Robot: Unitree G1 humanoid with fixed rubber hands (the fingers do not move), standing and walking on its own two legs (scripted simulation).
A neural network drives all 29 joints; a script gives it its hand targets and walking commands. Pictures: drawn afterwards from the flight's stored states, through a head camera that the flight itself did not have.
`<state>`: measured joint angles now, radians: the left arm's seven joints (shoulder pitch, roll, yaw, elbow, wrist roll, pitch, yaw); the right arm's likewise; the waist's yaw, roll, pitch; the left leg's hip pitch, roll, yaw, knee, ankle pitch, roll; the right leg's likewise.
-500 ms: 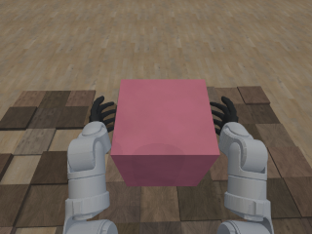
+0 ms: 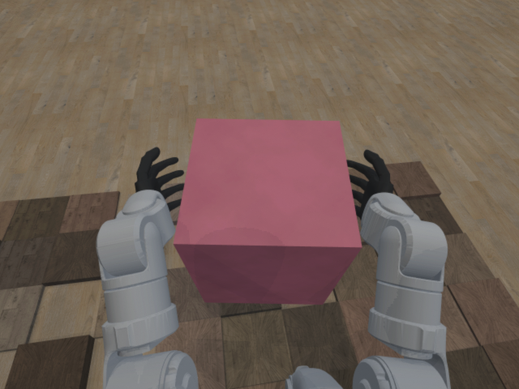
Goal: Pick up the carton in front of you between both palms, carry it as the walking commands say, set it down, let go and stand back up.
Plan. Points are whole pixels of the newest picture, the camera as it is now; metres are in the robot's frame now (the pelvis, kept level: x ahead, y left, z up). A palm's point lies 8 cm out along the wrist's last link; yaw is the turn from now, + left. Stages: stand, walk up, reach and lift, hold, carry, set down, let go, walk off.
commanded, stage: carry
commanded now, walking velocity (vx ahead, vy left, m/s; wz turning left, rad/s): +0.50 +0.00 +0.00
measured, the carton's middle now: (265, 220) +0.36 -0.02 +0.05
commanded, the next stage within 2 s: none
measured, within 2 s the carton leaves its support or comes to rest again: neither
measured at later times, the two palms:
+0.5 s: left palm (176, 101) +0.63 +0.13 +0.09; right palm (321, 93) +0.66 -0.18 +0.08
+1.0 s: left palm (195, 5) +0.95 +0.10 +0.15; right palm (315, 8) +0.94 -0.21 +0.15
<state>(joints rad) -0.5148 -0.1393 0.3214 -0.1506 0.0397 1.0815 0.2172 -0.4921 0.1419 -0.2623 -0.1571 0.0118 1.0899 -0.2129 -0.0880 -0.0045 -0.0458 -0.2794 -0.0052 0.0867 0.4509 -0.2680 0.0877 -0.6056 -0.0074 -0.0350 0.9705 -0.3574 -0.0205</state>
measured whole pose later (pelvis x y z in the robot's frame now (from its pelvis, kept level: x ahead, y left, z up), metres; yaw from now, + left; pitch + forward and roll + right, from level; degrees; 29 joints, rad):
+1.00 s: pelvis +0.60 -0.04 +0.01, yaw -1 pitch +4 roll -1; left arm -0.53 -0.12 0.29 -0.19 0.02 1.10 0.22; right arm -0.54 0.10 -0.24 -0.21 0.04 1.13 -0.23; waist -0.01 0.04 -0.02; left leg -0.26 0.03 0.05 0.59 -0.40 -0.02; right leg -0.43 0.06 -0.08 0.49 -0.06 -0.04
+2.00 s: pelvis +0.86 -0.07 -0.02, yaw +0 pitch +3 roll -2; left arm -0.39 -0.16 0.27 0.10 0.11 0.91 0.18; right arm -0.37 0.17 -0.29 0.08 -0.11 0.89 -0.17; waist 0.01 0.03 -0.11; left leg -0.26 -0.04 0.01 0.36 -0.10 0.09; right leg -0.07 0.09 -0.06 0.57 -0.50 0.00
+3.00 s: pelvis +0.83 -0.05 -0.03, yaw -1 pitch +2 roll -3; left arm -0.47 -0.16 0.28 0.07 0.10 1.01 0.20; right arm -0.42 0.15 -0.31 0.04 -0.08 0.99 -0.18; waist 0.01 0.03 -0.11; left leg -0.25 -0.05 -0.01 0.35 -0.17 0.10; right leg -0.14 0.07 -0.04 0.70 -0.55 0.01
